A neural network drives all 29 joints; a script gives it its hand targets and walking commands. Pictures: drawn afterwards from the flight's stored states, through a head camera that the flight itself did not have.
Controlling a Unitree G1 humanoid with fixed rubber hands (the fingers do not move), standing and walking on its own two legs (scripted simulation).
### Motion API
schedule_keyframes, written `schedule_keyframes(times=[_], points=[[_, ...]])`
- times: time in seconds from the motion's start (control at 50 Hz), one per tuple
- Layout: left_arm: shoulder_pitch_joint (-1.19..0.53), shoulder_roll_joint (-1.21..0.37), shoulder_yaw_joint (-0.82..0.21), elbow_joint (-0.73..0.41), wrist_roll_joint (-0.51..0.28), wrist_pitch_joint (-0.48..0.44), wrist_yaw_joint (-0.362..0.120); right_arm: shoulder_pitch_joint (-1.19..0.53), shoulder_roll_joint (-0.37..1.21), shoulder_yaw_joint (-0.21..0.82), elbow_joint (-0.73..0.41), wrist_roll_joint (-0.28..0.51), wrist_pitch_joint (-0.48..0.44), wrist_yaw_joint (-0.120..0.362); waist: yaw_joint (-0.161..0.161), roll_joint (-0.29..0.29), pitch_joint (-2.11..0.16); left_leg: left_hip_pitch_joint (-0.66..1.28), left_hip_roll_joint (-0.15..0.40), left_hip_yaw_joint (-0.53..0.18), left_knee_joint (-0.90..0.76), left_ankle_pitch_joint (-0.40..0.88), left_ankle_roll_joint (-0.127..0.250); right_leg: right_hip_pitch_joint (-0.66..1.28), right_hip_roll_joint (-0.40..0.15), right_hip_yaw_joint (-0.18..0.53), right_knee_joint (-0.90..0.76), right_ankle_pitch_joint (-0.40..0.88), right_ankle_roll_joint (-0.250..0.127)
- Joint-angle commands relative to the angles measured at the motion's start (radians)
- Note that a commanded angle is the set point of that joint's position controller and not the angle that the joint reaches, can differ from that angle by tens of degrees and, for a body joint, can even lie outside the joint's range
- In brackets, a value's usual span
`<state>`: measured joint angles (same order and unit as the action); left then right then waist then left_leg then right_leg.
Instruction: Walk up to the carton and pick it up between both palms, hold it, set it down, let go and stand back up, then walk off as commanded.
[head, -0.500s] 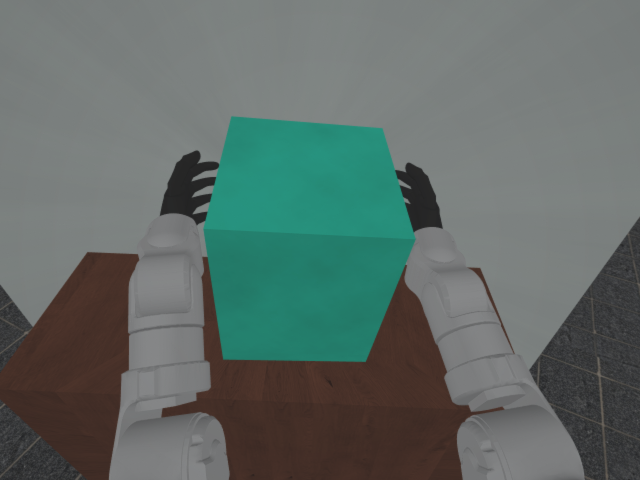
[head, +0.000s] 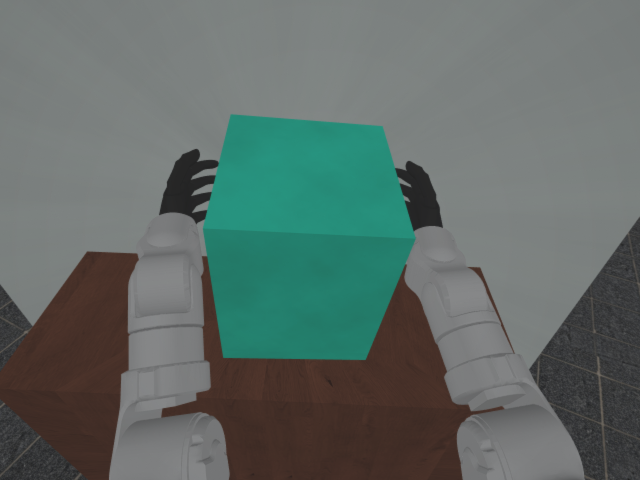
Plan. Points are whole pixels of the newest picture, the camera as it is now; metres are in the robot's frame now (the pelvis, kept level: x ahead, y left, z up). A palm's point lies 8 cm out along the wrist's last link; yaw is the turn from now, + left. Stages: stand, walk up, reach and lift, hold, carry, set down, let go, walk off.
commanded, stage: set down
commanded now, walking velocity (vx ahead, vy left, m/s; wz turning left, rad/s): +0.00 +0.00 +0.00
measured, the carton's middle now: (301, 243) +0.40 +0.02 +0.13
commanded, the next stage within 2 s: none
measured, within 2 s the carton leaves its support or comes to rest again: neither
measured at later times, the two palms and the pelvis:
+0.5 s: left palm (207, 227) +0.42 +0.14 +0.15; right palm (420, 234) +0.40 -0.15 +0.14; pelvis +0.02 +0.00 +0.00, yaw +0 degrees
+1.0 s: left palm (213, 241) +0.42 +0.14 +0.12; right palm (422, 252) +0.38 -0.15 +0.12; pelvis +0.02 +0.00 +0.00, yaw +0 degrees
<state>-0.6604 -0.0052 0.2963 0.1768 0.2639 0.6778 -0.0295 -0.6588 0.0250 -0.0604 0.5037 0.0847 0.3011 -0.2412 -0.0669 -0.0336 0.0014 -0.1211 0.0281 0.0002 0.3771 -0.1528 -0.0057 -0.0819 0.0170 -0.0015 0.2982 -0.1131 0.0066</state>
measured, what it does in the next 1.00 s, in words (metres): stands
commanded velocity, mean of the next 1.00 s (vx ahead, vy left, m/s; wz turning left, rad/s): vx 0.00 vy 0.00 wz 0.00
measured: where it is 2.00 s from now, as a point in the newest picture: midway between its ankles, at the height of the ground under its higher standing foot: outside the picture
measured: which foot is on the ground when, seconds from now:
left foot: down 0.00-1.00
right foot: down 0.00-1.00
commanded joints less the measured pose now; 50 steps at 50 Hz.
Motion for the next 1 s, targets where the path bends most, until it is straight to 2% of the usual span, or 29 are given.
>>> schedule_keyframes(times=[0.0,0.06,0.1,0.14,0.2,0.26,0.32,0.38,0.4,0.42,0.46,0.48,0.54,0.6,0.62,0.64,0.66,0.72,0.74,0.82,0.86,0.96,0.98], points=[[-0.635,-0.583,-0.423,-0.039,-0.065,-0.104,-0.164,-0.806,0.519,0.325,-0.247,0.072,-0.143,0.148,0.005,0.005,-0.415,0.179,-0.067,0.049,-0.093,0.061,0.019,0.198,0.029,-0.091,-0.048,0.009,0.043],[-0.705,-0.593,-0.413,-0.017,-0.066,-0.165,-0.166,-0.845,0.531,0.279,-0.245,0.016,-0.21,0.157,0.006,0.01,-0.455,0.174,-0.065,0.053,-0.095,0.033,0.016,0.195,0.026,-0.096,-0.04,-0.007,0.043],[-0.698,-0.572,-0.373,0.056,-0.043,-0.199,-0.171,-0.834,0.536,0.231,-0.219,-0.038,-0.252,0.162,0.004,-0.007,-0.416,0.151,-0.066,0.062,-0.11,-0.037,0.023,0.188,0.012,-0.099,-0.052,-0.053,0.047],[-0.681,-0.542,-0.32,0.145,-0.006,-0.242,-0.184,-0.787,0.545,0.173,-0.146,-0.099,-0.29,0.172,-0.003,-0.028,-0.358,0.123,-0.067,0.071,-0.132,-0.105,0.027,0.185,0.001,-0.109,-0.064,-0.111,0.05],[-0.651,-0.51,-0.27,0.233,0.022,-0.283,-0.201,-0.731,0.54,0.147,-0.048,-0.148,-0.321,0.18,0.017,-0.04,-0.314,0.097,-0.065,0.086,-0.159,-0.143,0.045,0.198,-0.005,-0.111,-0.068,-0.133,0.059],[-0.642,-0.485,-0.248,0.256,0.034,-0.322,-0.201,-0.683,0.526,0.138,0.0,-0.165,-0.349,0.185,0.026,-0.037,-0.286,0.106,-0.063,0.092,-0.167,-0.13,0.043,0.21,-0.001,-0.114,-0.071,-0.119,0.062],[-0.677,-0.514,-0.296,0.209,0.017,-0.373,-0.182,-0.669,0.54,0.178,0.026,-0.15,-0.397,0.186,0.038,0.008,-0.322,0.148,-0.055,0.098,-0.149,-0.028,0.016,0.219,0.003,-0.112,-0.06,-0.038,0.057],[-0.685,-0.56,-0.369,0.146,-0.024,-0.426,-0.153,-0.671,0.56,0.258,-0.03,-0.105,-0.441,0.18,0.054,0.041,-0.436,0.216,-0.053,0.085,-0.089,0.181,-0.012,0.248,0.016,-0.109,-0.038,0.142,0.048],[-0.673,-0.581,-0.397,0.131,-0.036,-0.442,-0.145,-0.666,0.561,0.278,-0.045,-0.097,-0.456,0.175,0.046,0.052,-0.487,0.24,-0.055,0.085,-0.066,0.249,-0.026,0.268,0.019,-0.109,-0.025,0.219,0.041],[-0.662,-0.587,-0.409,0.131,-0.041,-0.454,-0.138,-0.66,0.572,0.301,-0.063,-0.085,-0.465,0.171,0.049,0.043,-0.517,0.247,-0.056,0.076,-0.052,0.291,-0.029,0.287,0.023,-0.105,-0.022,0.281,0.043],[-0.635,-0.607,-0.438,0.123,-0.051,-0.477,-0.127,-0.649,0.581,0.344,-0.091,-0.059,-0.484,0.162,0.053,0.061,-0.577,0.263,-0.052,0.068,-0.028,0.36,-0.035,0.314,0.02,-0.095,-0.006,0.372,0.041],[-0.616,-0.611,-0.449,0.113,-0.058,-0.483,-0.122,-0.638,0.58,0.38,-0.112,-0.047,-0.492,0.16,0.067,0.058,-0.614,0.265,-0.051,0.067,-0.016,0.41,-0.038,0.34,0.018,-0.089,0.006,0.439,0.041],[-0.542,-0.602,-0.442,0.129,-0.054,-0.486,-0.122,-0.596,0.57,0.429,-0.134,-0.027,-0.495,0.15,0.077,0.025,-0.608,0.246,-0.054,0.065,-0.018,0.444,-0.033,0.397,0.012,-0.078,0.016,0.564,0.05],[-0.46,-0.58,-0.409,0.153,-0.035,-0.466,-0.134,-0.56,0.555,0.467,-0.153,-0.011,-0.485,0.139,0.088,0.004,-0.551,0.221,-0.054,0.065,-0.029,0.422,-0.02,0.428,0.001,-0.07,0.021,0.637,0.058],[-0.434,-0.578,-0.406,0.163,-0.032,-0.457,-0.139,-0.551,0.547,0.467,-0.155,-0.014,-0.479,0.136,0.081,-0.003,-0.529,0.216,-0.055,0.065,-0.036,0.415,-0.02,0.436,0.001,-0.075,0.019,0.648,0.058],[-0.423,-0.57,-0.383,0.17,-0.023,-0.45,-0.145,-0.545,0.542,0.464,-0.146,-0.013,-0.476,0.134,0.086,0.002,-0.511,0.212,-0.056,0.072,-0.041,0.397,-0.018,0.438,-0.001,-0.072,0.02,0.64,0.059],[-0.427,-0.569,-0.383,0.15,-0.018,-0.45,-0.147,-0.537,0.534,0.457,-0.149,-0.017,-0.48,0.137,0.074,-0.004,-0.51,0.213,-0.056,0.069,-0.045,0.404,-0.019,0.435,0.004,-0.08,0.019,0.63,0.062],[-0.441,-0.561,-0.377,0.156,-0.011,-0.449,-0.15,-0.53,0.521,0.428,-0.129,-0.027,-0.479,0.14,0.065,0.013,-0.477,0.225,-0.049,0.066,-0.051,0.399,-0.021,0.382,0.008,-0.086,0.0,0.571,0.058],[-0.46,-0.564,-0.376,0.174,-0.01,-0.449,-0.151,-0.535,0.513,0.398,-0.104,-0.042,-0.477,0.14,0.048,0.014,-0.455,0.227,-0.047,0.066,-0.053,0.372,-0.022,0.36,0.011,-0.093,-0.008,0.522,0.053],[-0.551,-0.576,-0.373,0.213,-0.017,-0.473,-0.151,-0.579,0.527,0.319,-0.067,-0.091,-0.486,0.156,0.034,0.026,-0.425,0.195,-0.045,0.072,-0.077,0.248,-0.018,0.281,0.013,-0.097,-0.037,0.33,0.045],[-0.583,-0.585,-0.363,0.26,-0.01,-0.489,-0.144,-0.613,0.527,0.275,-0.054,-0.122,-0.493,0.169,0.038,0.026,-0.426,0.175,-0.043,0.076,-0.095,0.17,-0.011,0.233,0.015,-0.106,-0.057,0.211,0.041],[-0.688,-0.583,-0.346,0.343,-0.002,-0.541,-0.13,-0.635,0.552,0.176,0.049,-0.182,-0.505,0.195,0.032,0.048,-0.395,0.13,-0.036,0.087,-0.131,0.037,0.001,0.174,0.007,-0.107,-0.077,0.035,0.037],[-0.692,-0.581,-0.344,0.366,-0.005,-0.547,-0.128,-0.649,0.553,0.155,0.057,-0.198,-0.508,0.201,0.035,0.03,-0.384,0.112,-0.036,0.091,-0.14,0.008,0.005,0.165,0.008,-0.105,-0.077,0.012,0.041]])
